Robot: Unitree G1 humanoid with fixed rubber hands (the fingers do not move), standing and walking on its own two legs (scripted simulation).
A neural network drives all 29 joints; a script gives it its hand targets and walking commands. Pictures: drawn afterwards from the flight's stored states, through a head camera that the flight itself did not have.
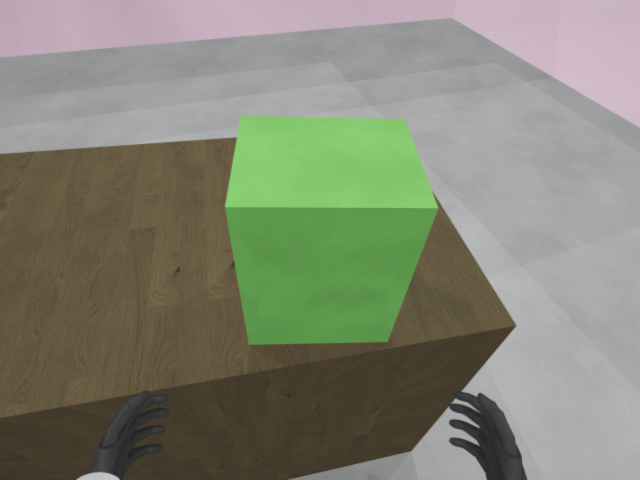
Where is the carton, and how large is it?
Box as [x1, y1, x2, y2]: [225, 116, 437, 344]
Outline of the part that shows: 241,116 225,203 225,210 249,344 387,341 437,210 435,200 404,119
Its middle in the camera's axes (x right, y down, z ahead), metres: +0.00 +0.00 +0.53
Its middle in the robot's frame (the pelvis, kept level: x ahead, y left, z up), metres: +0.40 +0.03 +0.09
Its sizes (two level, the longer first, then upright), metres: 0.207 0.167 0.274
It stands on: a pedestal, 0.73 m high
